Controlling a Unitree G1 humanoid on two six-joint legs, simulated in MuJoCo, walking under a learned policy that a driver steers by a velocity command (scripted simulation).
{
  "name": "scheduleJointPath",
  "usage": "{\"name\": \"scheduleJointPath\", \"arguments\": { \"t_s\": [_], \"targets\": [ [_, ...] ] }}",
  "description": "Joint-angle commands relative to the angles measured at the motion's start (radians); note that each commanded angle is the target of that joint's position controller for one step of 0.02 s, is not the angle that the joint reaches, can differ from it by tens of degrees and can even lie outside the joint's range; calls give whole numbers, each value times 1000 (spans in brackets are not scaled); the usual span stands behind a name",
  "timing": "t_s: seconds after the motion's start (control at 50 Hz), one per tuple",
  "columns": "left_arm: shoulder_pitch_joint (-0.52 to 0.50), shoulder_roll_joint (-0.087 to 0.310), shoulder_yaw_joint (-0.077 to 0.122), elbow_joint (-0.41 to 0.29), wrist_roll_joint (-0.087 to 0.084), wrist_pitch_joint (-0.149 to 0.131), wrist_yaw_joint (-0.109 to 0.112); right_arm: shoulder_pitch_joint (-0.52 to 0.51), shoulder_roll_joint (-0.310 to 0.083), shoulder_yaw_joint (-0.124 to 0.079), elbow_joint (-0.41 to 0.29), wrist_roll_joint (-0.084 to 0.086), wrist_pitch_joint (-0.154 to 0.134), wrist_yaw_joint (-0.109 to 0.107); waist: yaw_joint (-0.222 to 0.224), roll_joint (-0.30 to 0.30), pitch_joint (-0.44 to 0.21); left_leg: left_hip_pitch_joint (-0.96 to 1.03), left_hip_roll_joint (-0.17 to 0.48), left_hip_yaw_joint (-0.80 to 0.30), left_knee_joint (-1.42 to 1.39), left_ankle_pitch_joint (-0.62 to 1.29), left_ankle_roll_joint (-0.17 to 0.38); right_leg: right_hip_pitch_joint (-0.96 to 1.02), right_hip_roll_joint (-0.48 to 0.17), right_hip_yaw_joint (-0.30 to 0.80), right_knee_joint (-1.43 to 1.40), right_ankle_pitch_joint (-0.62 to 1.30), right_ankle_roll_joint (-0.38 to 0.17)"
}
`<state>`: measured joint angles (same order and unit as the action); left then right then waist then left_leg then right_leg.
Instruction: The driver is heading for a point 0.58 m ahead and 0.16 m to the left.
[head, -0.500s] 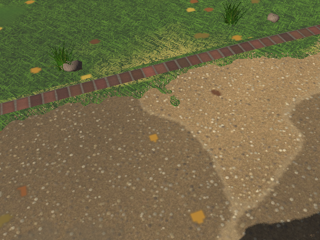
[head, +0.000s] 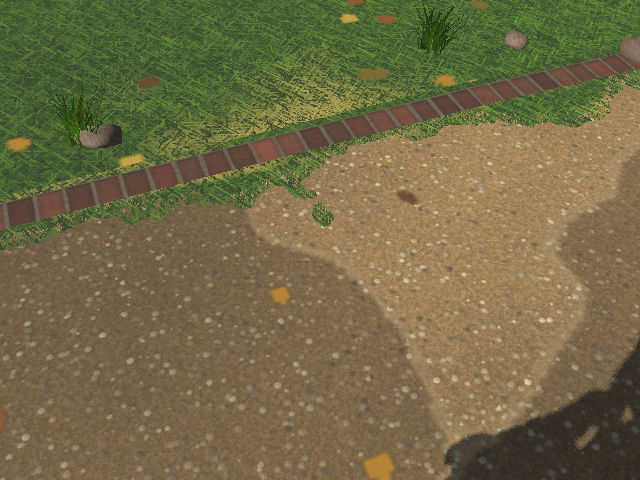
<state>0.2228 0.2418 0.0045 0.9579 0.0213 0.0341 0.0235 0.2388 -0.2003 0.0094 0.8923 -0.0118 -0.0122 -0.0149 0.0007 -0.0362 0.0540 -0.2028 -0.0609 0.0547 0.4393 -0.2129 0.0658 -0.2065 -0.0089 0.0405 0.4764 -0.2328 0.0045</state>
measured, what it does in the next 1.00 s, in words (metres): stands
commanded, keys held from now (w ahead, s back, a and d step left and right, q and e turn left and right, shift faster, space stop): no key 0.94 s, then w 0.06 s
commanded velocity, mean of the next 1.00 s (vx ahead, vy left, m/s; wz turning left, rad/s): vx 0.01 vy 0.00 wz -0.01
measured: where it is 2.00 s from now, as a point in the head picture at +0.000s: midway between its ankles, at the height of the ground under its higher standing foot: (361, 471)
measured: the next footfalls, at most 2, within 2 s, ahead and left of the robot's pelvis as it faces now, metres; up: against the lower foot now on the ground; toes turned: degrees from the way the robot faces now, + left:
left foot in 1.72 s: +0.45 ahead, +0.02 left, +0.00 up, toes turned +10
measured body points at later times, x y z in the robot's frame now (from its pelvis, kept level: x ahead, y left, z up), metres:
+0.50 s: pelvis +0.03 -0.02 +0.01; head +0.03 -0.02 +0.46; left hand +0.04 +0.22 -0.15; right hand +0.04 -0.26 -0.15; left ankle +0.02 +0.08 -0.74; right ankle +0.01 -0.12 -0.74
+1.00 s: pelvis +0.03 -0.02 +0.01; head +0.03 -0.02 +0.46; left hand +0.01 +0.20 -0.16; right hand +0.01 -0.24 -0.16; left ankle +0.02 +0.08 -0.74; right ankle +0.01 -0.12 -0.74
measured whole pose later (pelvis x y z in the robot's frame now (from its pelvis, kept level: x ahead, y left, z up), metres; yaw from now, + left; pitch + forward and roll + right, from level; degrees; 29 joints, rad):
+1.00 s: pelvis +0.03 -0.02 +0.01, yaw +1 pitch -2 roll +0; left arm 0.28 0.15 -0.02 1.19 0.01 0.00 0.05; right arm 0.30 -0.15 0.01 1.15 -0.01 0.00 -0.04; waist -0.01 0.00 0.02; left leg -0.14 -0.02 0.02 0.40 -0.23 0.03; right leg -0.12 0.04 0.01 0.39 -0.24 -0.03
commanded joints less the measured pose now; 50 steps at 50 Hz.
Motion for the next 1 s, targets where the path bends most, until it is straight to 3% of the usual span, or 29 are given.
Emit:
{"name": "scheduleJointPath", "arguments": {
  "t_s": [0.02, 0.04, 0.06, 0.08, 0.16, 0.3, 0.58, 0.94, 0.96, 1.0],
  "targets": [
    [38, 138, 19, 2, 5, -22, 10, 35, -117, -28, -28, 4, -5, 1, -24, 4, -22, -121, 142, -158, -143, -45, 4, 141, -111, 123, -106, 193, -40],
    [24, 122, 18, 24, -10, -25, 7, 55, -102, -26, 1, 6, 1, -1, -23, -47, 2, -33, 115, -129, -145, -32, -7, 40, -100, 118, -113, 124, -55],
    [20, 87, 10, 31, -12, -31, 5, 46, -118, -30, 15, 3, 4, -4, -12, -31, 15, 10, 122, -133, -129, 13, -9, 12, -85, 106, -127, 116, -49],
    [19, 81, 8, 43, -11, -35, 7, 43, -122, -32, 25, 2, 3, -6, -9, -28, 7, 30, 131, -137, -116, 71, -6, 24, -77, 96, -133, 148, -44],
    [28, 77, 6, 84, -15, -42, 16, 47, -110, -29, 65, 3, -2, -8, -8, 6, -31, 59, 144, -133, -105, 177, -6, 88, -76, 84, -134, 237, -47],
    [25, 66, 1, 134, -15, -40, 21, 52, -97, -23, 127, 3, 7, -17, -7, 36, -15, 67, 145, -128, -111, 173, -16, 92, -77, 79, -146, 242, -53],
    [54, 29, -9, 198, -14, -40, 25, 79, -71, -12, 207, 2, 11, -27, -9, 34, 3, 64, 150, -129, -110, 147, -20, 78, -71, 72, -161, 213, -56],
    [111, -10, -13, 223, -14, -40, 26, 119, -30, -5, 254, 1, 8, -30, -6, 39, 24, 39, 149, -133, -115, 100, -19, 49, -66, 69, -166, 146, -56],
    [123, -16, -14, 227, -12, -40, 26, 129, -26, -4, 258, 0, 9, -30, -6, 39, 3, 46, 140, -130, -123, 23, -17, 55, -57, 66, -174, 68, -58],
    [133, 8, -1, 221, -11, -34, 24, 135, -51, -18, 253, -2, 15, -27, -6, 39, 22, 12, 104, -119, -92, -232, 4, 15, -21, 54, -142, -191, -82]
  ]
}}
